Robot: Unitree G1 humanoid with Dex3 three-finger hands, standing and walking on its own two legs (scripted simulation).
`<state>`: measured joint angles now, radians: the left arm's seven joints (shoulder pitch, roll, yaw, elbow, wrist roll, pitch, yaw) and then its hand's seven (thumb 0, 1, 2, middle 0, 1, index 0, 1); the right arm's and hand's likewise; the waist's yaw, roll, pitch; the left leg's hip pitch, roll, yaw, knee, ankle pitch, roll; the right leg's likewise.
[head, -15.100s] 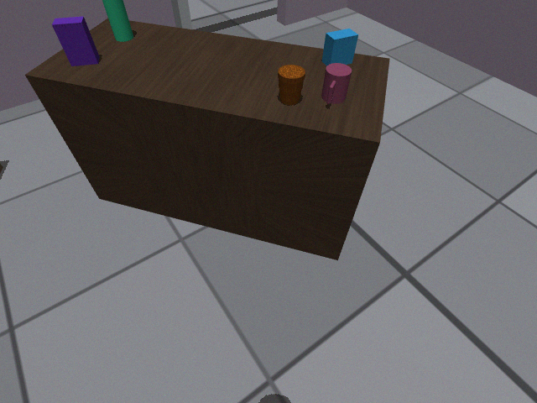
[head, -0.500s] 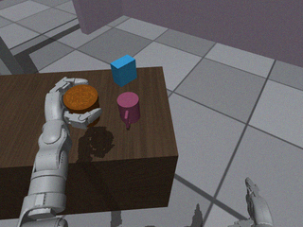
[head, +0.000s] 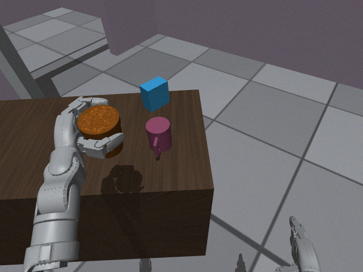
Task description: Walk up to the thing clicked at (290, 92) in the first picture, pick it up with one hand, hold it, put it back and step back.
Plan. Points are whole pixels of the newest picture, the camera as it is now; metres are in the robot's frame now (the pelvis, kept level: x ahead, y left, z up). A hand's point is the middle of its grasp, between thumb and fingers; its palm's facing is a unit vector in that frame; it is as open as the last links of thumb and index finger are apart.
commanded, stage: lift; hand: left
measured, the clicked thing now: (104, 134) +0.36 +0.17 +0.14
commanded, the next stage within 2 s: hold in 0.10 s
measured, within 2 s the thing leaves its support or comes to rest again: neither
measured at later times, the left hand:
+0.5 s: hand (94, 122) +0.35 +0.17 +0.19, palm faces +0.16 -0.99 -0.01, open 10.6 cm
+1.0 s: hand (94, 120) +0.36 +0.17 +0.19, palm faces +0.17 -0.99 +0.00, open 10.6 cm
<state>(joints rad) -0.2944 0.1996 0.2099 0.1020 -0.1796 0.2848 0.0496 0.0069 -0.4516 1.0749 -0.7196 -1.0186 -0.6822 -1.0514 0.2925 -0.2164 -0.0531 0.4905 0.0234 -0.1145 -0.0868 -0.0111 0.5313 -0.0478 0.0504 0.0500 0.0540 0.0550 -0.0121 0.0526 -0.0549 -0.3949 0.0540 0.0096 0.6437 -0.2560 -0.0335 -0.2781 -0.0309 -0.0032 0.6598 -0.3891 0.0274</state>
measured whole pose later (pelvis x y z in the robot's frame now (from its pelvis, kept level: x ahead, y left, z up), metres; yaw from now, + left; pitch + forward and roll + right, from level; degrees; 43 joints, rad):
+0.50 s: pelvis +0.01 +0.01 +0.01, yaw +0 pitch -1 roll +0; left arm -0.27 0.20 0.21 -0.05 -0.19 0.40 0.04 0.01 -0.45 1.07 -0.72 -1.02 -0.68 -1.05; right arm 0.25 -0.21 -0.07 0.59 0.02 -0.19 -0.08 -0.01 0.52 -0.05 0.05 0.05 0.05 0.06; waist 0.00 0.06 -0.04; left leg -0.33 0.05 0.01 0.59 -0.24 -0.03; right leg -0.21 -0.04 0.00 0.58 -0.36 0.03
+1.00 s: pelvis +0.02 +0.00 +0.01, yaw +0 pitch -1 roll +0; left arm -0.24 0.19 0.23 -0.12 -0.20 0.47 0.03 0.01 -0.45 1.08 -0.72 -1.02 -0.68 -1.05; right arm 0.25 -0.22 -0.08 0.60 0.02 -0.20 -0.08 -0.01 0.52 -0.05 0.05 0.05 0.05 0.06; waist 0.00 0.06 -0.04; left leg -0.31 0.05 0.01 0.57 -0.25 -0.03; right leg -0.18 -0.04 -0.01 0.56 -0.37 0.03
